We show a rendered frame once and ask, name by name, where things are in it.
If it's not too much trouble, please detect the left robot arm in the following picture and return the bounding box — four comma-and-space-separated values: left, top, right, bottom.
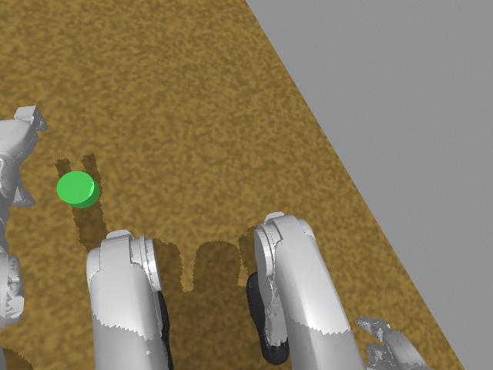
0, 154, 24, 370

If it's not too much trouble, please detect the tin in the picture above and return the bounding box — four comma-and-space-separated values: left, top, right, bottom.
57, 171, 100, 208

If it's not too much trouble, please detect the right robot hand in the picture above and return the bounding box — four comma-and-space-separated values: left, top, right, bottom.
356, 316, 427, 370

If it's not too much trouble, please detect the left robot foot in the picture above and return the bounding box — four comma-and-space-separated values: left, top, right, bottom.
157, 291, 174, 370

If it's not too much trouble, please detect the right robot foot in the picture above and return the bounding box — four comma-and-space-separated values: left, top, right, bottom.
246, 272, 290, 365

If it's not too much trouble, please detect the left robot hand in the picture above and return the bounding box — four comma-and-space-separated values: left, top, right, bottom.
0, 106, 48, 207

